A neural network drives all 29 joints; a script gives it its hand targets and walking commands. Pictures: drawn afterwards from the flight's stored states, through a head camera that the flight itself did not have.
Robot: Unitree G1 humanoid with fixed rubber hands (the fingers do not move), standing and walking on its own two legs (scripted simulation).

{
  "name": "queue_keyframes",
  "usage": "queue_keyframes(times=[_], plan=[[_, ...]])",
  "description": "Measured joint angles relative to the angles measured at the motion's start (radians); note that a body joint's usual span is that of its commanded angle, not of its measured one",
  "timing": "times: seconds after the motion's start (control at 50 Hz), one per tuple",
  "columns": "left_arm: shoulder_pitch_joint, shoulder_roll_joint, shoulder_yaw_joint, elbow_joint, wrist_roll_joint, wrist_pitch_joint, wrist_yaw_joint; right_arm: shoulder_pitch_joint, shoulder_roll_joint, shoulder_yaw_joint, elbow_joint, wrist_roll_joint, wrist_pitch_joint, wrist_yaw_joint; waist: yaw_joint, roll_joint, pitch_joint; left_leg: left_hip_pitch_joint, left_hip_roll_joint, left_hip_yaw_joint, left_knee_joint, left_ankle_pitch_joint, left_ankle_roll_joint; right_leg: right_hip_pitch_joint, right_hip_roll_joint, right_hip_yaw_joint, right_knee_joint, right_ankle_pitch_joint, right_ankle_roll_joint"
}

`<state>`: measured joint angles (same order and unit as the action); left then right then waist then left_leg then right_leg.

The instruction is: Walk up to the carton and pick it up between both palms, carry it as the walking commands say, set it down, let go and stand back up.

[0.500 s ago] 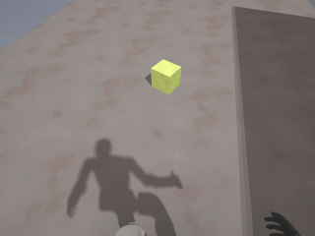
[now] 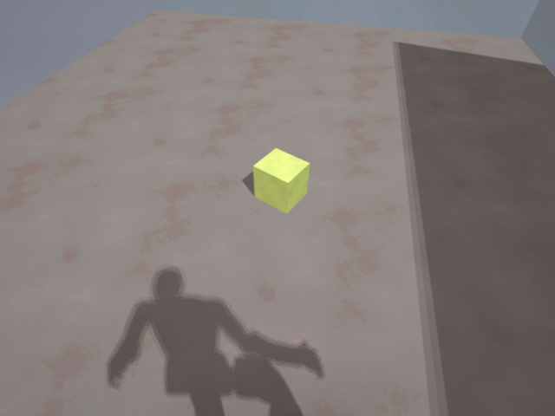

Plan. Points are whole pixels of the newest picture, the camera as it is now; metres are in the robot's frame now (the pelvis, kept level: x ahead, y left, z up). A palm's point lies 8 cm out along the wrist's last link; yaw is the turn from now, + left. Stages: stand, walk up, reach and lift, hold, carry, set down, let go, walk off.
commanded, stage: walk up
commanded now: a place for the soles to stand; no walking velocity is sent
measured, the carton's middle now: (281, 180) +1.33 +0.00 -0.64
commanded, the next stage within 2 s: none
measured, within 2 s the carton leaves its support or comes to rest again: neither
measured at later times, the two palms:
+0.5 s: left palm (105, 348) +0.26 +0.31 -0.09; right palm (490, 375) +0.23 -0.33 -0.11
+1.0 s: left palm (135, 273) +0.41 +0.30 -0.09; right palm (460, 290) +0.39 -0.34 -0.11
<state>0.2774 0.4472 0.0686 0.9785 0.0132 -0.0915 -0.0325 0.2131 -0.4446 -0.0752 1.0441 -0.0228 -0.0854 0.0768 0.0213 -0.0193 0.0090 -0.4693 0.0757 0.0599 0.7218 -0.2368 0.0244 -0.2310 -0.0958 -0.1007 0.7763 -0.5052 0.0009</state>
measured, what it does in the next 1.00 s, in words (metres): walks ahead: right foot, then left foot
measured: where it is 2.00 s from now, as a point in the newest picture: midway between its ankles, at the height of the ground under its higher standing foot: (279, 304)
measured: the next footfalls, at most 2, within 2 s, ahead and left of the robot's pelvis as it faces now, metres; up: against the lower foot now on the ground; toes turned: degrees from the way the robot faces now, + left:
right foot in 0.26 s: +0.23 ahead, -0.14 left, +0.00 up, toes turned -9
left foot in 0.54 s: +0.35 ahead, +0.13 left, +0.00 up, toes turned +6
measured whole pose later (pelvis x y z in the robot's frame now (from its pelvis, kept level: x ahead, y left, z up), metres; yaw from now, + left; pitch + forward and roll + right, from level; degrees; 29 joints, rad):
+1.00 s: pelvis +0.34 -0.02 +0.00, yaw -1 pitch -3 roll -1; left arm 0.24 0.40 0.07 0.98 0.02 -0.11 -0.02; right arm 0.22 -0.43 -0.06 1.03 -0.02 -0.05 0.05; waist 0.00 0.04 0.05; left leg -0.50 0.08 0.03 1.10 -0.46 0.04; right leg -0.36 -0.05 -0.12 0.78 -0.36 -0.03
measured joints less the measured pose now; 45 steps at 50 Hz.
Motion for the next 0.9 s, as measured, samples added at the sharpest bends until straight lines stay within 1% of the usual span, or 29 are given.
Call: queue_keyframes(times=[0.02,0.04,0.06,0.1,0.12,0.16,0.22,0.26,0.28,0.3,0.34,0.38,0.42,0.48,0.5,0.54,0.56,0.58,0.6,0.62,0.66,0.7,0.78,0.82,0.84,0.86,0.88,0.9], plan=[[0.005,0.001,0.000,0.006,-0.005,0.008,0.001,-0.003,0.000,-0.003,-0.007,-0.006,-0.010,-0.006,0.001,-0.016,-0.004,-0.001,-0.009,0.016,0.021,0.016,-0.012,-0.029,-0.009,0.026,0.076,-0.006,-0.018],[0.007,-0.001,0.000,0.015,-0.007,0.016,0.003,-0.009,0.003,-0.004,-0.017,-0.007,-0.019,-0.012,0.000,-0.029,-0.005,0.002,-0.014,0.032,0.045,-0.010,-0.022,-0.071,-0.002,0.067,0.178,0.003,-0.035],[0.005,-0.003,-0.003,0.026,-0.005,0.025,0.005,-0.015,0.007,-0.003,-0.027,-0.002,-0.025,-0.017,-0.006,-0.039,-0.002,0.016,-0.019,0.042,0.054,-0.045,-0.028,-0.112,0.011,0.099,0.270,0.013,-0.043],[-0.014,-0.006,-0.011,0.042,-0.001,0.030,0.006,-0.019,0.021,0.002,-0.044,0.007,-0.032,-0.025,-0.019,-0.055,0.009,0.054,-0.026,0.057,0.045,-0.082,-0.026,-0.182,0.027,0.119,0.384,0.033,-0.045],[-0.026,-0.008,-0.013,0.043,0.000,0.027,0.005,-0.016,0.028,0.006,-0.050,0.010,-0.035,-0.029,-0.024,-0.059,0.013,0.073,-0.024,0.064,0.034,-0.087,-0.027,-0.212,0.030,0.115,0.397,0.032,-0.042],[-0.054,-0.016,-0.017,0.036,-0.004,0.016,0.002,-0.006,0.036,0.015,-0.058,0.013,-0.036,-0.035,-0.031,-0.063,0.023,0.110,-0.022,0.075,0.013,-0.100,-0.028,-0.260,0.021,0.098,0.342,0.030,-0.042],[-0.092,-0.033,-0.020,0.017,-0.005,0.003,-0.012,0.010,0.031,0.024,-0.062,0.008,-0.026,-0.031,-0.048,-0.047,0.039,0.155,-0.008,0.081,0.004,-0.131,-0.036,-0.287,0.010,0.076,0.152,0.042,-0.042],[-0.107,-0.043,-0.016,0.001,0.003,-0.010,-0.019,0.023,0.020,0.024,-0.058,0.006,-0.012,-0.027,-0.059,-0.020,0.047,0.173,0.013,0.073,0.036,-0.172,-0.044,-0.259,0.016,0.057,0.007,0.138,-0.047],[-0.110,-0.048,-0.012,-0.009,0.009,-0.021,-0.019,0.031,0.014,0.024,-0.053,0.007,-0.003,-0.025,-0.065,0.002,0.047,0.164,0.030,0.053,0.084,-0.204,-0.025,-0.242,0.029,0.041,-0.012,0.238,-0.039],[-0.112,-0.052,-0.008,-0.018,0.014,-0.030,-0.014,0.035,0.011,0.025,-0.044,0.007,0.008,-0.027,-0.068,0.020,0.045,0.136,0.033,0.020,0.165,-0.229,-0.010,-0.237,0.037,0.025,0.002,0.267,-0.030],[-0.119,-0.064,-0.008,-0.028,0.015,-0.034,-0.006,0.034,0.010,0.026,-0.021,0.005,0.027,-0.031,-0.066,0.050,0.049,0.067,0.018,-0.036,0.340,-0.218,0.003,-0.210,0.049,0.000,0.017,0.216,-0.018],[-0.119,-0.071,-0.011,-0.033,0.009,-0.032,-0.001,0.025,0.011,0.027,-0.007,0.006,0.033,-0.030,-0.057,0.069,0.056,0.009,0.011,-0.044,0.423,-0.191,0.011,-0.175,0.055,-0.013,0.003,0.183,-0.019],[-0.113,-0.069,-0.011,-0.035,0.006,-0.026,0.003,0.016,0.015,0.027,-0.007,0.010,0.025,-0.029,-0.052,0.074,0.061,-0.032,0.012,-0.032,0.391,-0.209,0.012,-0.144,0.048,-0.028,-0.013,0.169,-0.020],[-0.101,-0.051,-0.009,-0.030,0.004,-0.017,0.002,0.005,0.022,0.026,-0.016,0.012,0.009,-0.021,-0.033,0.061,0.067,-0.060,0.013,-0.013,0.251,-0.215,0.014,-0.110,0.030,-0.039,-0.013,0.136,-0.013],[-0.094,-0.043,-0.008,-0.027,0.003,-0.013,0.001,0.001,0.024,0.025,-0.017,0.011,0.007,-0.018,-0.024,0.054,0.068,-0.057,0.014,-0.008,0.194,-0.189,0.014,-0.098,0.024,-0.040,-0.007,0.121,-0.008],[-0.075,-0.025,-0.007,-0.021,0.001,-0.001,0.000,-0.003,0.025,0.017,-0.020,0.008,0.000,-0.013,-0.008,0.039,0.060,-0.031,0.011,0.003,0.075,-0.096,0.014,-0.083,0.011,-0.038,0.019,0.082,0.004],[-0.063,-0.015,-0.006,-0.015,0.002,0.007,-0.001,-0.003,0.024,0.011,-0.022,0.004,-0.007,-0.014,0.000,0.022,0.053,-0.018,-0.001,0.013,0.059,-0.025,0.010,-0.085,-0.003,-0.026,0.054,0.050,-0.005],[-0.053,-0.012,-0.003,-0.006,-0.002,0.018,0.000,-0.003,0.022,0.005,-0.028,-0.004,-0.016,-0.019,0.003,0.009,0.043,-0.018,-0.009,0.024,0.078,-0.007,0.004,-0.108,-0.007,0.001,0.126,0.019,-0.025],[-0.046,-0.010,-0.001,0.007,-0.002,0.031,0.003,-0.006,0.021,0.002,-0.036,-0.007,-0.023,-0.026,0.004,-0.003,0.037,-0.014,-0.016,0.038,0.098,-0.029,0.000,-0.144,0.004,0.044,0.221,0.015,-0.039],[-0.042,-0.009,-0.002,0.020,0.000,0.041,0.005,-0.012,0.021,0.001,-0.044,-0.004,-0.025,-0.031,0.001,-0.014,0.034,-0.002,-0.023,0.048,0.102,-0.058,-0.006,-0.179,0.017,0.079,0.307,0.026,-0.044],[-0.041,-0.008,-0.006,0.041,0.004,0.048,0.003,-0.020,0.025,-0.001,-0.055,0.001,-0.024,-0.038,-0.010,-0.031,0.035,0.035,-0.033,0.066,0.084,-0.080,0.002,-0.231,0.024,0.100,0.391,0.057,-0.041],[-0.043,-0.012,-0.008,0.048,0.006,0.041,-0.002,-0.020,0.026,0.003,-0.060,0.007,-0.022,-0.041,-0.015,-0.039,0.034,0.071,-0.035,0.079,0.061,-0.091,0.003,-0.263,0.019,0.097,0.357,0.064,-0.035],[-0.046,-0.023,-0.006,0.043,0.006,0.023,-0.017,-0.009,0.019,0.009,-0.065,0.001,-0.014,-0.036,-0.023,-0.037,0.035,0.134,-0.023,0.102,0.037,-0.129,-0.008,-0.274,0.006,0.080,0.155,0.048,-0.033],[-0.048,-0.031,-0.003,0.038,0.011,0.015,-0.022,0.006,0.007,0.009,-0.066,0.000,-0.005,-0.031,-0.030,-0.019,0.033,0.156,-0.009,0.103,0.050,-0.160,-0.020,-0.251,0.007,0.067,0.051,0.103,-0.040],[-0.047,-0.038,-0.002,0.037,0.013,0.008,-0.022,0.013,-0.001,0.007,-0.062,0.000,0.002,-0.030,-0.034,0.003,0.033,0.161,0.008,0.093,0.073,-0.184,-0.023,-0.230,0.018,0.053,0.024,0.183,-0.034],[-0.045,-0.046,0.001,0.033,0.017,-0.002,-0.019,0.022,-0.009,0.005,-0.057,0.001,0.011,-0.030,-0.038,0.033,0.028,0.155,0.028,0.070,0.112,-0.220,-0.008,-0.214,0.035,0.032,0.019,0.227,-0.026],[-0.042,-0.050,0.004,0.026,0.021,-0.012,-0.013,0.031,-0.010,0.004,-0.050,0.003,0.023,-0.032,-0.040,0.052,0.020,0.128,0.029,0.035,0.184,-0.247,0.003,-0.207,0.046,0.015,0.028,0.217,-0.021],[-0.042,-0.052,0.005,0.020,0.021,-0.020,-0.008,0.035,-0.007,0.006,-0.041,0.004,0.033,-0.035,-0.036,0.061,0.016,0.094,0.017,0.000,0.270,-0.252,0.007,-0.198,0.052,0.005,0.033,0.193,-0.018]])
